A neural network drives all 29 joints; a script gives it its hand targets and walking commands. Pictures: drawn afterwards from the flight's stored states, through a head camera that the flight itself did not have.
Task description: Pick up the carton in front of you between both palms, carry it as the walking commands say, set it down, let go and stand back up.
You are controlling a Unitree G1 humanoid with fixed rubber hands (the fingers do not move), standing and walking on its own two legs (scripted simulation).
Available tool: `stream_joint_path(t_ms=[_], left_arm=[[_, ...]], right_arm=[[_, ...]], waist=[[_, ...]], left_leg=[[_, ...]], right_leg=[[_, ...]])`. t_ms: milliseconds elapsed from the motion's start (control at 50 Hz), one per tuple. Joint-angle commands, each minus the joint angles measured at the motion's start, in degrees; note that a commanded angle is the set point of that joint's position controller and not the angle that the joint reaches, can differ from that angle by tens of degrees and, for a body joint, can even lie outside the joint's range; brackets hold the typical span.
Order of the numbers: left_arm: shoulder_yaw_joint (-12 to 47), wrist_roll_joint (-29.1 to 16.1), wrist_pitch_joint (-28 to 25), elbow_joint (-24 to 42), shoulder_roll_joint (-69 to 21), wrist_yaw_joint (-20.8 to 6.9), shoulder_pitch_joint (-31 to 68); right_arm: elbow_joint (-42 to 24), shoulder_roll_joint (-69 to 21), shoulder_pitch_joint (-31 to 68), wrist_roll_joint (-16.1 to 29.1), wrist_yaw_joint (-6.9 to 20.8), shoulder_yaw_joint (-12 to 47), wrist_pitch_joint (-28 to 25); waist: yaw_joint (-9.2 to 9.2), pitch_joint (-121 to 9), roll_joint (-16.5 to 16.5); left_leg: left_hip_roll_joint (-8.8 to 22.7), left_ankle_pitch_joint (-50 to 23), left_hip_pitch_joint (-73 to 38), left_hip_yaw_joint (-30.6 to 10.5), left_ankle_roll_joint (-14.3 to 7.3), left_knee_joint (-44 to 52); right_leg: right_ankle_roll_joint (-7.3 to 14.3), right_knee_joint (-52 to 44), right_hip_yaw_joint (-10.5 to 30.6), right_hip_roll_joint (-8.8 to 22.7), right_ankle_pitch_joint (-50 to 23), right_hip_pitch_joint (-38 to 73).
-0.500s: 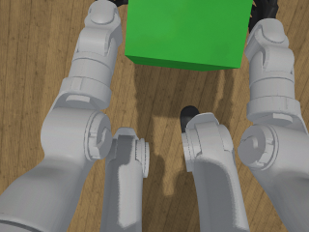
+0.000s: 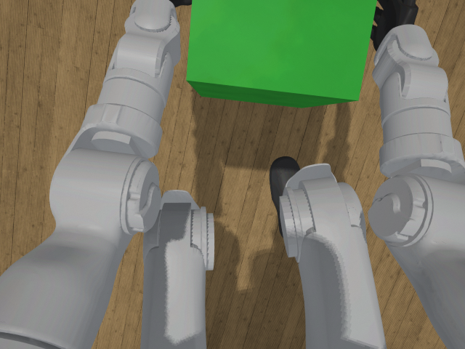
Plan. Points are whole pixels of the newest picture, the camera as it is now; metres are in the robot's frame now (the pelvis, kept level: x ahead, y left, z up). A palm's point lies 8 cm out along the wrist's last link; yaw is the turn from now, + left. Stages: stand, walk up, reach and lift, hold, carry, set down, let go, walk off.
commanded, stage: set down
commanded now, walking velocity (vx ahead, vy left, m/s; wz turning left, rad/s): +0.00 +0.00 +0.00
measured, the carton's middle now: (268, 32) +0.51 -0.12 -0.25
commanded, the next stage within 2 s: let go in 1.92 s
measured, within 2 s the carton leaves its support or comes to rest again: rests again in 0.20 s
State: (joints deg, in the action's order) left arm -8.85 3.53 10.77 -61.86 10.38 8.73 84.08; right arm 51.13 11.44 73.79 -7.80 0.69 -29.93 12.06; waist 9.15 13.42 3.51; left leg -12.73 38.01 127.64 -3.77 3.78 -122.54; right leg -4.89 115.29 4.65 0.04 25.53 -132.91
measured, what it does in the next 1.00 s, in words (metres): stands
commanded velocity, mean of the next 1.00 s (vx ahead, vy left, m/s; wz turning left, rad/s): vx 0.00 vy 0.00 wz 0.00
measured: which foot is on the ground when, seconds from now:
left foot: down 0.00-1.00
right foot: down 0.00-1.00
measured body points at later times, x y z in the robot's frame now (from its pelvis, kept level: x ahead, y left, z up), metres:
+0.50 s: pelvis +0.00 +0.00 -0.01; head +0.37 -0.03 +0.24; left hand +0.56 +0.02 -0.20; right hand +0.49 -0.28 -0.20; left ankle +0.08 +0.11 -0.36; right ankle +0.14 -0.15 -0.36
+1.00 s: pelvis -0.01 -0.01 -0.02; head +0.36 -0.04 +0.22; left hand +0.59 +0.05 -0.19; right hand +0.49 -0.32 -0.19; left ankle +0.08 +0.11 -0.36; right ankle +0.14 -0.15 -0.36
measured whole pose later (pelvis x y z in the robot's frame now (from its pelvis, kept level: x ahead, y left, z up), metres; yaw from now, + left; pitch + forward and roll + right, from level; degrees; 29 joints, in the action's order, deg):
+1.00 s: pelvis -0.01 -0.01 -0.02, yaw -1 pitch +38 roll -1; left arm 3.4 -9.6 7.5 -56.8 22.1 6.4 85.5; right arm 60.9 21.5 78.1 11.3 -3.3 -18.9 1.0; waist 8.3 21.4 1.2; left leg -6.4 37.5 126.4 -3.5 3.6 -126.1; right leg -1.0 118.4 0.6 2.1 24.2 -132.1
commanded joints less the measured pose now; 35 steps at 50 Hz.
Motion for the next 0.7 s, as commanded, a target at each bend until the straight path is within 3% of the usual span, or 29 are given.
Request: stream_joint_path(t_ms=[0,160,380,500,560,640,680], left_arm=[[13.19,-3.96,-3.18,7.0,-45.4,-12.99,27.38],[13.29,-3.99,-4.17,6.6,-42.58,-13.54,26.99],[8.32,0.39,-3.44,1.99,-35.97,-14.06,22.33],[7.49,1.02,-3.69,1.94,-30.78,-13.57,22.87],[6.5,0.73,-4.34,2.52,-21.47,-11.73,21.67],[4.39,-1.81,-5.71,2.29,11.3,-3.57,17.03],[6.55,-5.45,-5.51,2.01,13.71,-2.15,18.8]], right_arm=[[-2.71,-38.59,32.07,4.51,12.71,17.62,-2.3],[0.39,-37.1,30.55,4.81,12.24,16.2,-3.61],[3.94,-31.33,29.18,2.97,11.68,12.57,-3.99],[6.16,-27.43,27.68,2.47,10.41,9.66,-4.87],[7.83,-18.51,24.57,2.51,8.02,5.92,-6.44],[11.74,13.65,14.4,4.29,-0.86,-0.85,-11.24],[13.31,17.09,15.58,7.56,-2.92,0.55,-12.77]], waist=[[4.83,-55.72,8.24],[4.85,-52.13,8.36],[2.5,-42.97,7.27],[2.44,-41.49,6.85],[3.14,-42.36,6.87],[4.64,-46.45,5.2],[5.26,-48.64,5.82]], left_leg=[[1.69,-16.28,-14.71,5.8,-2.08,13.01],[2.11,-17.55,-13.21,5.12,-2.37,11.65],[2.81,-12.78,-10.19,4.26,-3.26,11.57],[3.52,-11.91,-11.35,4.35,-2.88,11.17],[4.36,-12.42,-14.19,4.34,-1.98,10.92],[6.53,-13.14,-20.0,3.07,-0.34,11.21],[7.3,-14.06,-21.22,2.52,-0.22,10.36]], right_leg=[[3.82,-2.26,-9.04,-3.56,-20.13,35.04],[4.15,-1.21,-8.04,-3.55,-21.22,33.85],[4.61,-1.18,-7.14,-3.32,-14.52,28.97],[4.12,-0.96,-7.09,-2.85,-13.11,29.09],[3.45,-0.63,-7.56,-2.09,-13.63,30.77],[2.38,-0.95,-8.42,0.17,-14.5,34.51],[2.26,-0.73,-8.09,0.83,-16.0,34.67]])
